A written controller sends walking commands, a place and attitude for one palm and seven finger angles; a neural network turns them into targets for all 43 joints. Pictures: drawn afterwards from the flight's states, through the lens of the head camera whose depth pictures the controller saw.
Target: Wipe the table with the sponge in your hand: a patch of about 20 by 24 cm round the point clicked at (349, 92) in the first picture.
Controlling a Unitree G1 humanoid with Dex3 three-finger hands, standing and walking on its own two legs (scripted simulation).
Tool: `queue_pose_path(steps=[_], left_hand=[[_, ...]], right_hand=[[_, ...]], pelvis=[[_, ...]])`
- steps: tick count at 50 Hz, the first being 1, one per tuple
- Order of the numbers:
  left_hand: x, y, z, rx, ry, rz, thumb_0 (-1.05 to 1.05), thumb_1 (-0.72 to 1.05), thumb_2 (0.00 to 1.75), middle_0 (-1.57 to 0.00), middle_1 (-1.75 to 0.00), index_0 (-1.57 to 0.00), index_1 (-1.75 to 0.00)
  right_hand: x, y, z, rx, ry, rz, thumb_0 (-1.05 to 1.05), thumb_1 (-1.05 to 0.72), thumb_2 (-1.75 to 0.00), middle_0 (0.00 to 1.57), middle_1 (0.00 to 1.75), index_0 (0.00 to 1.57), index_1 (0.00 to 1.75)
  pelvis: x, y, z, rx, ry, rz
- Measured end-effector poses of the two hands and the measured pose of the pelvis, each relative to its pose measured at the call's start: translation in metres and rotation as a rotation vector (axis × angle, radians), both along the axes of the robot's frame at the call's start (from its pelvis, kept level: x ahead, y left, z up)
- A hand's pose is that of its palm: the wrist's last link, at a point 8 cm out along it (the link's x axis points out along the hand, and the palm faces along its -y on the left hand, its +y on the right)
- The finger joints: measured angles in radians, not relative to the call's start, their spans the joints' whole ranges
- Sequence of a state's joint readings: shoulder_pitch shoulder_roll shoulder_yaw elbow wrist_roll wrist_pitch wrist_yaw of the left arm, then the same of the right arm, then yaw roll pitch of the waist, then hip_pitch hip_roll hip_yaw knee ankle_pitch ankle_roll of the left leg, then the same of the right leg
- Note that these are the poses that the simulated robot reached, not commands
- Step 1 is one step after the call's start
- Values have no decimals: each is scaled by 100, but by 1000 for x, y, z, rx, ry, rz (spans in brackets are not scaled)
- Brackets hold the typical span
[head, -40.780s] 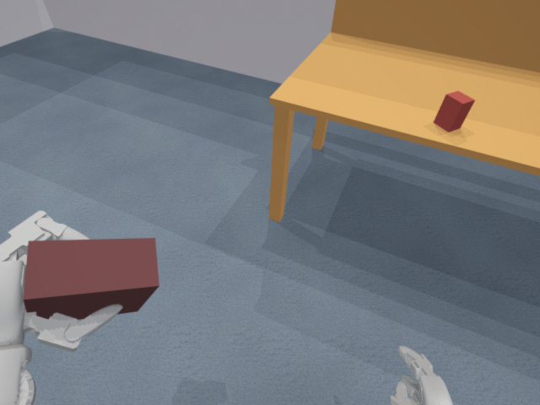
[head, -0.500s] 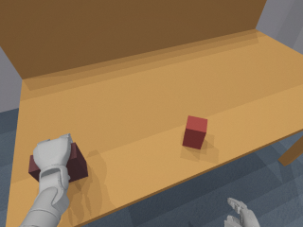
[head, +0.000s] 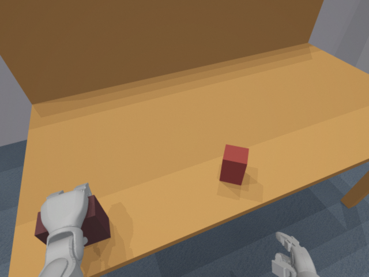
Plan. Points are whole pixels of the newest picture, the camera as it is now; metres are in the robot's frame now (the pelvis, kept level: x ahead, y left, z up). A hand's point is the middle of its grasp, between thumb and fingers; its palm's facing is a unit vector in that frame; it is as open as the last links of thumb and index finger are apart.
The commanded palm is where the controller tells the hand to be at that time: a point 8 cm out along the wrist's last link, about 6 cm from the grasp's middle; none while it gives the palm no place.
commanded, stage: lift the sponge slowly off the table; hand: left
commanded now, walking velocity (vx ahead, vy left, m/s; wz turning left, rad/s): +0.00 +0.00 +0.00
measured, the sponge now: (79, 229) +0.22 +0.29 -0.05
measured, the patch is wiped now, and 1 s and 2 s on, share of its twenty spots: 1.00 1.00 1.00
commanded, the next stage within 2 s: none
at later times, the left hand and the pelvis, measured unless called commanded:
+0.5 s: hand (73, 225) +0.22 +0.28 -0.01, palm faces -0.06 -0.09 -0.99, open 9.9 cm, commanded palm +0.19 +0.27 +0.06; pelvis -0.01 +0.00 +0.00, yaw +0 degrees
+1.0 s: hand (73, 226) +0.20 +0.27 +0.02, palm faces -0.03 -0.12 -0.99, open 9.9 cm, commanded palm +0.18 +0.26 +0.09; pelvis -0.01 -0.01 +0.01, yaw +0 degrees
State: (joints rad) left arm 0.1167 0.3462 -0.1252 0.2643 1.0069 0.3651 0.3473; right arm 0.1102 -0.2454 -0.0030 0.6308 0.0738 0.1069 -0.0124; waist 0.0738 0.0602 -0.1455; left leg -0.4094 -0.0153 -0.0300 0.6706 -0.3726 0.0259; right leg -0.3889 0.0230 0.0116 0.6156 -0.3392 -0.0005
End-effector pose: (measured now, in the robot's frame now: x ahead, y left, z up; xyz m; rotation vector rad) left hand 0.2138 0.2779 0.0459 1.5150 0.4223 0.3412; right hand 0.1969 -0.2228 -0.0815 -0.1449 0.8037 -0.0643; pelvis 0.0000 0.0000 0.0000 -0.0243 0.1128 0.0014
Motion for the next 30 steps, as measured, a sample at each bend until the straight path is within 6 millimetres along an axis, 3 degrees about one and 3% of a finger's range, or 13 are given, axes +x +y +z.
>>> queue_pose_path(steps=[30], left_hand=[[-15, -1, 8, -68, 22, 3, 0, -48, 106, -72, -138, -73, -141]], right_hand=[[-1, 3, 7, -13, -31, 14, 2, -90, -90, 20, 30, 20, 30]], pelvis=[[-8, -3, 6, 4, -59, 3]])
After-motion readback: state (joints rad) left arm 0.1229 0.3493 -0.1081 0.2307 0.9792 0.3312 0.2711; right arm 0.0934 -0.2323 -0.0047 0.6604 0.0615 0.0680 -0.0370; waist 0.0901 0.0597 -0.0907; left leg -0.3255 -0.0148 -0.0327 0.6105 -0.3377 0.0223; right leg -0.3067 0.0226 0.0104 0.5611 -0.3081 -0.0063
